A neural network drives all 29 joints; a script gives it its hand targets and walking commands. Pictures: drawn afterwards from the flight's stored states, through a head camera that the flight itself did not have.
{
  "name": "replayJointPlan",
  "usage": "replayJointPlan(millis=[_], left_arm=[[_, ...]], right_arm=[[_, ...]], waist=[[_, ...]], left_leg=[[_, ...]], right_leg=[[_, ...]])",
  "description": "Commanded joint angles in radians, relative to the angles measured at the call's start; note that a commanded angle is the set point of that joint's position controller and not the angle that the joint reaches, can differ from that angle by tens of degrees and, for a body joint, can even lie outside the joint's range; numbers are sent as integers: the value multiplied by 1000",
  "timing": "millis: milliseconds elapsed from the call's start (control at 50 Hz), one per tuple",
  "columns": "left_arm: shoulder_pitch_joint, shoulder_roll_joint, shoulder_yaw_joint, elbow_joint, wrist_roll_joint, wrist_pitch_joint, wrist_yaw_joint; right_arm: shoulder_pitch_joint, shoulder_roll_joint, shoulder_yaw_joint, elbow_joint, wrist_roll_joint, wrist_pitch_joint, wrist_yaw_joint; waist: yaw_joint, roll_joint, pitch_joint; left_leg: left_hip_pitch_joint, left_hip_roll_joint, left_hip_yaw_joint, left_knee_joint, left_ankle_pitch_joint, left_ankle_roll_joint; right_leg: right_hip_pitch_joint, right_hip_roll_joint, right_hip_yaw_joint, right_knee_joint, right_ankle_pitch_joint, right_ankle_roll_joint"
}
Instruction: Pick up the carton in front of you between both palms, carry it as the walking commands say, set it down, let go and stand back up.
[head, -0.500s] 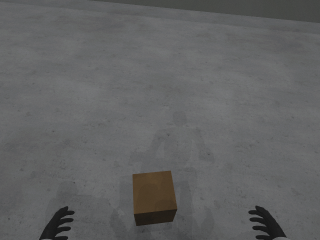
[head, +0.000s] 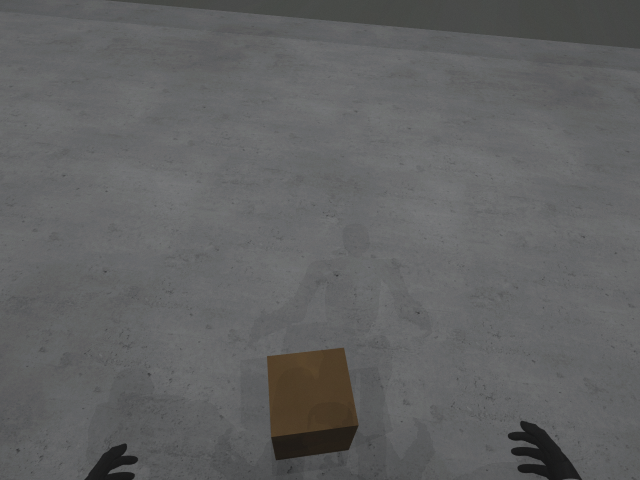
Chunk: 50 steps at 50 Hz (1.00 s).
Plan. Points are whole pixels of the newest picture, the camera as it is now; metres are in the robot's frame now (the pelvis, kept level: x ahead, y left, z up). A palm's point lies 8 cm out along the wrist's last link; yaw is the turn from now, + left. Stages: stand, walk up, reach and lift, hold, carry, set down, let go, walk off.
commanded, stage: stand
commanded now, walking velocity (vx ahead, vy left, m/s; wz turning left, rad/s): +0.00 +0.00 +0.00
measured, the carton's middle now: (309, 404) +0.40 +0.01 -0.65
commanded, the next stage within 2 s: none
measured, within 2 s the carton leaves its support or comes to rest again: neither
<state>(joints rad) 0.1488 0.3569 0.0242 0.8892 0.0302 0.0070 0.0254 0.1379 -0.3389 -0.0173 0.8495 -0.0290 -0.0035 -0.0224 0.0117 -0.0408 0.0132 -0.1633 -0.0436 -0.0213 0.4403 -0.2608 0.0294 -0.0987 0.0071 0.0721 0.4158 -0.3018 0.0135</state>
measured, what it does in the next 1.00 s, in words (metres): stands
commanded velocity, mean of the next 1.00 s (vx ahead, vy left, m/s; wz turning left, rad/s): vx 0.00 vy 0.00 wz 0.00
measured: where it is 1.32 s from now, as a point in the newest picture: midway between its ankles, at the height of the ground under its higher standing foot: outside the picture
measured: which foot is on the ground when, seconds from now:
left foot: down 0.00-1.00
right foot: down 0.00-1.00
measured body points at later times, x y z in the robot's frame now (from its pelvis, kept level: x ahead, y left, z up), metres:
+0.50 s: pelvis -0.01 +0.00 +0.00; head -0.01 +0.01 +0.45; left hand +0.09 +0.31 -0.12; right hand +0.10 -0.31 -0.10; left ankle -0.02 +0.10 -0.74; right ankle -0.05 -0.13 -0.74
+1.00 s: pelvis -0.02 -0.01 +0.01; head -0.02 +0.01 +0.46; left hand +0.07 +0.31 -0.12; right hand +0.08 -0.32 -0.10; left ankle -0.02 +0.10 -0.74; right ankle -0.05 -0.13 -0.74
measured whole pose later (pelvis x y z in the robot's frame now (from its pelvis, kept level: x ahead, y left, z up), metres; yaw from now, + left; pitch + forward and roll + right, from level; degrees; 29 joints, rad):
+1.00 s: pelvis -0.02 -0.01 +0.01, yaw +0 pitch -2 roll +0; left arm 0.12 0.40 0.01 1.04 0.02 -0.01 0.01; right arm 0.12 -0.39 0.00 1.02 -0.01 -0.01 -0.01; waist 0.01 -0.03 0.03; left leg -0.14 -0.03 -0.03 0.36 -0.18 0.02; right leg -0.07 0.01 0.06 0.33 -0.23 0.01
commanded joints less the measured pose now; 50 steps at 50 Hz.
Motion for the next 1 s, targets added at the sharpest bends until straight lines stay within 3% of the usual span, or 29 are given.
replayJointPlan(millis=[0,60,100,120,440,480,540,580,640,660,700,820,980], left_arm=[[-23,137,28,-37,1,-9,4],[-24,152,29,-24,-1,-15,3],[-38,155,29,-13,1,-13,2],[-38,153,29,-6,1,-13,1],[-44,173,19,56,-5,-15,-4],[-57,176,20,62,-8,-20,-5],[-45,174,15,70,-4,-19,-8],[-59,182,17,72,-8,-22,-7],[-48,190,15,83,-8,-23,-7],[-49,189,14,84,-7,-22,-7],[-50,188,13,83,-8,-23,-8],[-66,195,14,97,-8,-22,-9],[-60,203,14,113,-9,-21,-11]], right_arm=[[-22,-183,-39,-30,6,-13,-7],[-27,-180,-35,-20,0,-10,-5],[-29,-174,-35,-8,0,-13,-5],[-37,-184,-33,-5,3,-14,-7],[-43,-198,-22,63,8,-16,-3],[-34,-206,-22,74,8,-13,-1],[-45,-206,-18,80,9,-17,-1],[-36,-207,-21,85,8,-18,1],[-36,-214,-21,93,14,-15,3],[-32,-211,-19,101,15,-16,2],[-45,-209,-16,100,15,-18,3],[-44,-220,-15,115,13,-17,2],[-46,-221,-14,128,14,-16,3]], waist=[[-2,56,-42],[-1,15,-36],[-9,20,-39],[-4,50,-50],[-7,20,-22],[-9,59,-27],[-2,24,-7],[-6,51,-25],[-8,30,-32],[-7,48,-23],[1,16,-29],[-11,50,-11],[-7,37,-2]], left_leg=[[62,125,-99,-65,343,-12],[60,126,-104,-76,317,-12],[71,124,-102,-84,278,-11],[66,123,-102,-85,269,-12],[50,130,-108,-115,233,-17],[50,127,-105,-118,210,-13],[43,133,-118,-125,232,-14],[52,132,-113,-124,223,-13],[59,136,-110,-126,232,-14],[55,133,-109,-116,242,-14],[59,135,-119,-127,240,-17],[63,131,-110,-128,219,-16],[63,141,-116,-128,203,-8]], right_leg=[[-33,-86,43,-45,295,-20],[-23,-88,43,-62,286,-12],[-38,-88,49,-74,235,-18],[-34,-93,56,-82,238,-23],[-17,-98,59,-104,223,-21],[-13,-103,70,-110,212,-26],[-23,-96,53,-108,220,-24],[-9,-106,64,-112,234,-27],[-17,-104,60,-112,231,-27],[-15,-108,71,-120,249,-30],[-15,-98,57,-108,228,-26],[-19,-104,64,-130,231,-26],[-33,-108,75,-145,210,-32]])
